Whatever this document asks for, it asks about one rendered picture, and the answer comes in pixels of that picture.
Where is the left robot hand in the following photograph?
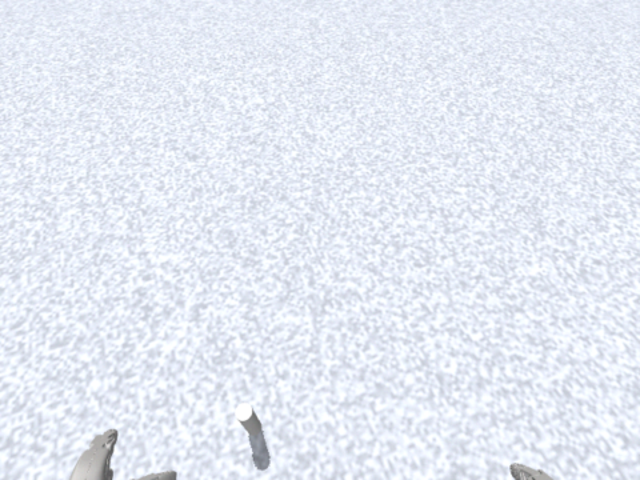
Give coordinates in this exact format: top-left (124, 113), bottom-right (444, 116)
top-left (69, 429), bottom-right (177, 480)

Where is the can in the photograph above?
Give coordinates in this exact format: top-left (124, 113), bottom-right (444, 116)
top-left (235, 403), bottom-right (262, 436)

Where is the right robot hand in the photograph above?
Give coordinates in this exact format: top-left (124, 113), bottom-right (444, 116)
top-left (510, 463), bottom-right (554, 480)

